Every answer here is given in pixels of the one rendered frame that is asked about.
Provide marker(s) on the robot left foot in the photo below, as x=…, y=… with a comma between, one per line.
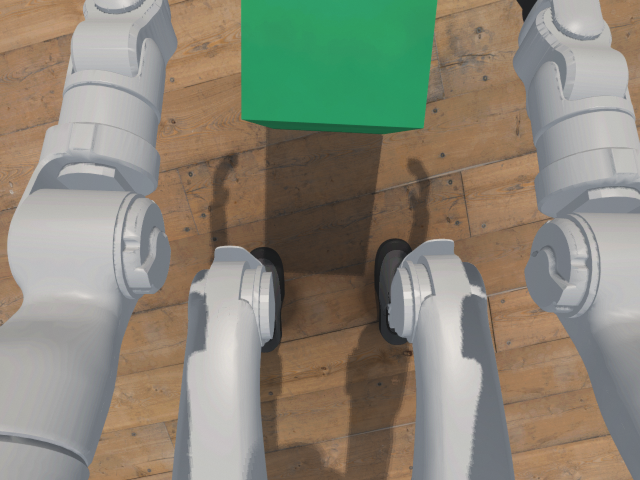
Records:
x=272, y=262

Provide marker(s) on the robot left upper arm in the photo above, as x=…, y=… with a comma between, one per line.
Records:
x=82, y=259

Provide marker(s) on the carton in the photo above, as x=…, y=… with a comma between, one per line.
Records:
x=354, y=66

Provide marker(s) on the left robot forearm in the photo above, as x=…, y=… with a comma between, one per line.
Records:
x=112, y=102

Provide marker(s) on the right robot hand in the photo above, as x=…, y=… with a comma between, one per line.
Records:
x=526, y=6

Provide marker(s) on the robot right upper arm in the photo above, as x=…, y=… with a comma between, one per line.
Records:
x=585, y=268

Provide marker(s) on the left robot shin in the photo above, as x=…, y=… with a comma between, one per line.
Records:
x=222, y=253

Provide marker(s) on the right robot forearm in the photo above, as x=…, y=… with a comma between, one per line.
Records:
x=578, y=102

